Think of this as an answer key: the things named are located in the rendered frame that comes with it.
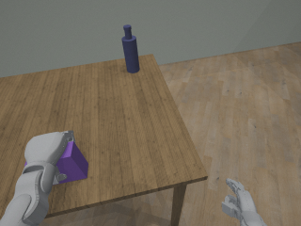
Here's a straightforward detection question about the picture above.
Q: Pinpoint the robot left hand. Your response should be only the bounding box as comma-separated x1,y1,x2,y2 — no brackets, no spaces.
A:
24,130,76,185

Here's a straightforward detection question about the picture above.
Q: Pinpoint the left robot forearm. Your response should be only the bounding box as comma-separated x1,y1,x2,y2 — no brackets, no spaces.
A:
0,161,56,226

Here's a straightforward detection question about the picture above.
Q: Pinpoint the robot right hand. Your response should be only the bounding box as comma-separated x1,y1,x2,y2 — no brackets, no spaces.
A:
221,178,258,220

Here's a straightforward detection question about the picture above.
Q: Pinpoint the table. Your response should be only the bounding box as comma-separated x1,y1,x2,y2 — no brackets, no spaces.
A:
0,54,208,226

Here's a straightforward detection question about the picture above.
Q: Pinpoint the right robot forearm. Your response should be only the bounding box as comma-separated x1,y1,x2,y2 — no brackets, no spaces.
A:
240,210,267,226

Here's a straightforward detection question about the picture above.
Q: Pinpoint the sponge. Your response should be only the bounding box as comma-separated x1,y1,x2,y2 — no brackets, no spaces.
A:
24,141,88,184

